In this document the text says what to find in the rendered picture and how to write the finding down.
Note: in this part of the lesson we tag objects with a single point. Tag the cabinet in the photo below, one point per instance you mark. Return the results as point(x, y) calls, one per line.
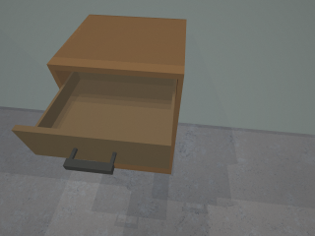
point(127, 46)

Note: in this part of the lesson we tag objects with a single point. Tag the drawer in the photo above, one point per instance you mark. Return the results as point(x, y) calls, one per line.
point(99, 114)

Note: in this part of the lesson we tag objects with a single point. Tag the handle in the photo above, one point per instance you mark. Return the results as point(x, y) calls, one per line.
point(88, 165)

